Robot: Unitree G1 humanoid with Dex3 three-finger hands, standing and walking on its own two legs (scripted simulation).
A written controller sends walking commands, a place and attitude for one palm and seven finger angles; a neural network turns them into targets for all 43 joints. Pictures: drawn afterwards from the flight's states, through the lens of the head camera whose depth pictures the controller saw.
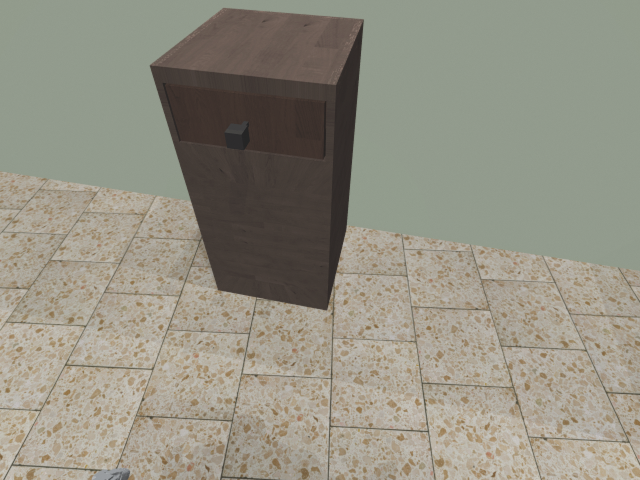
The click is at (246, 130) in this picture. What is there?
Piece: drawer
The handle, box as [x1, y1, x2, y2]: [224, 121, 249, 149]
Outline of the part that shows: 247,121 244,121 240,125 231,123 224,132 227,147 244,149 249,141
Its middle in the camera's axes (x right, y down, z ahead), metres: -0.19 -0.25 +0.92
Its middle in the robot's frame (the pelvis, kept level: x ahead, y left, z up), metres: +0.85 +0.23 -0.01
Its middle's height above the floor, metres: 0.76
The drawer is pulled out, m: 0.00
